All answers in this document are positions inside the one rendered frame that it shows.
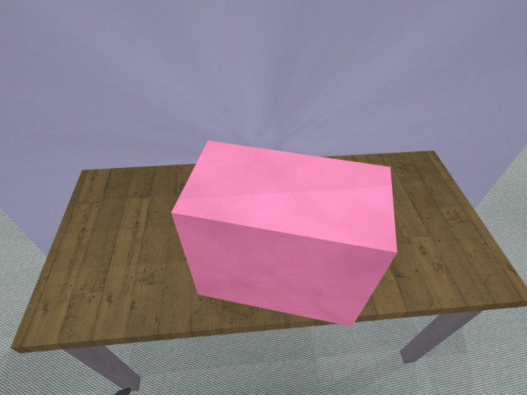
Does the carton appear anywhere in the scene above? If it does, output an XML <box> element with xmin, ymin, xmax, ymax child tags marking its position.
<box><xmin>171</xmin><ymin>141</ymin><xmax>397</xmax><ymax>327</ymax></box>

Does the table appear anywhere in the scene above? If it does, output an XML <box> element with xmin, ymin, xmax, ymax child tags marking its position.
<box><xmin>11</xmin><ymin>151</ymin><xmax>527</xmax><ymax>392</ymax></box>

